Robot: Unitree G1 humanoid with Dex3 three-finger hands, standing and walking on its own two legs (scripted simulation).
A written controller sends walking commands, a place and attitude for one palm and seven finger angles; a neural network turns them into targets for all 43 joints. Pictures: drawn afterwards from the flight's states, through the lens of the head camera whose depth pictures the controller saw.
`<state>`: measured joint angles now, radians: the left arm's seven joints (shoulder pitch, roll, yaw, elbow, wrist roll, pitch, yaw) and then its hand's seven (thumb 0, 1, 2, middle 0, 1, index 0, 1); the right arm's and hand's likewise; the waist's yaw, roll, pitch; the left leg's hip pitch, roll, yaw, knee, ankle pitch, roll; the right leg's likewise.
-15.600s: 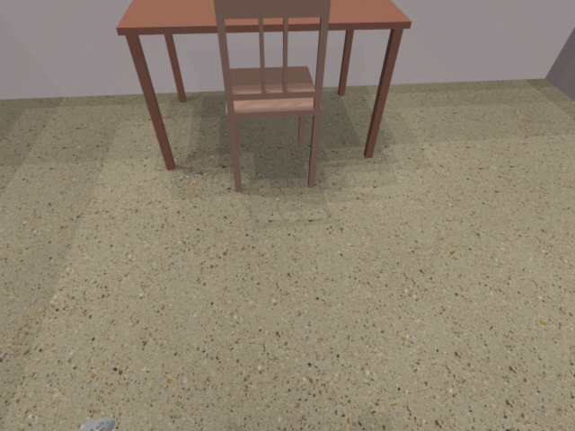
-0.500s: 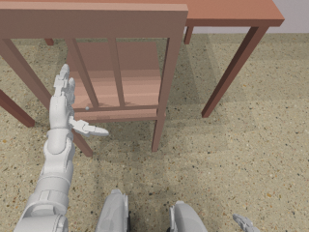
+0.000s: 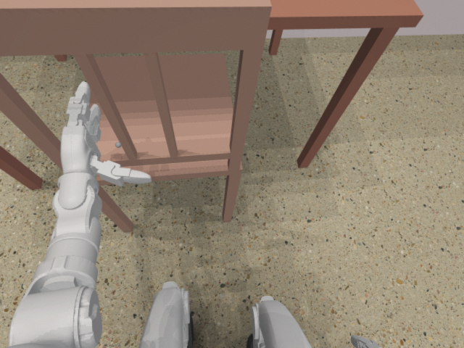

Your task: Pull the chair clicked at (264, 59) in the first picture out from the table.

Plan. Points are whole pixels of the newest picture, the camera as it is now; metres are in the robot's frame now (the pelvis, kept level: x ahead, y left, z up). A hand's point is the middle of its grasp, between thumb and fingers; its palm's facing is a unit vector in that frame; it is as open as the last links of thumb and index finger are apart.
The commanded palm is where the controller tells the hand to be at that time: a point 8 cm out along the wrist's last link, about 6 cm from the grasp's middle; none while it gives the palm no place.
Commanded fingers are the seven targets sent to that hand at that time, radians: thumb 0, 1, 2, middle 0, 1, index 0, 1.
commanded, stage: push the fingers through the gap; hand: left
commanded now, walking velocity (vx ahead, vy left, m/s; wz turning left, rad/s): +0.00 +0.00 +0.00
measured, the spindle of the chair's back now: (113, 116) +0.50 +0.20 +0.04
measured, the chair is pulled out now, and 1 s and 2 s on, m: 0.00 0.00 0.03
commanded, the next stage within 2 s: hook a spindle and tug to test in 0.48 s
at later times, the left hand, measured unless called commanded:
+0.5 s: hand (115, 137) +0.46 +0.19 +0.03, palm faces +0.12 -0.99 -0.04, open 16.9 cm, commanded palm +0.44 +0.22 +0.03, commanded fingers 0.00 -0.50 0.30 -0.06 -0.08 -0.06 -0.08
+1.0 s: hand (120, 135) +0.47 +0.18 +0.02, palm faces +0.10 -0.99 -0.03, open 14.7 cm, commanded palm +0.44 +0.22 +0.03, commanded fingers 0.00 -0.11 0.47 -0.45 -1.29 -0.45 -1.29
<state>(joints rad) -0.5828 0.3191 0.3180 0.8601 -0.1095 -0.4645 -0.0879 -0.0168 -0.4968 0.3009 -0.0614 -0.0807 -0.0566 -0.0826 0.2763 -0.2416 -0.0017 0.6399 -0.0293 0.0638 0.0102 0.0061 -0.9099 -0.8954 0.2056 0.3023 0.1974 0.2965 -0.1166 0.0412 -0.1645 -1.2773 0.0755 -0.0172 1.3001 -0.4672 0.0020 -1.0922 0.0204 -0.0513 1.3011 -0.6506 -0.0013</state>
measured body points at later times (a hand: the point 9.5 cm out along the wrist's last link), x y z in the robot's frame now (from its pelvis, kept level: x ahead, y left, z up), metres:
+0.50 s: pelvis +0.00 +0.01 +0.00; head +0.14 +0.03 +0.43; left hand +0.45 +0.24 +0.03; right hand +0.04 -0.25 -0.12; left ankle +0.07 +0.12 -0.61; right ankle -0.02 -0.12 -0.61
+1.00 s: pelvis +0.00 +0.01 +0.00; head +0.14 +0.03 +0.42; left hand +0.46 +0.24 +0.03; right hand +0.05 -0.25 -0.12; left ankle +0.07 +0.12 -0.61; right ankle -0.02 -0.12 -0.61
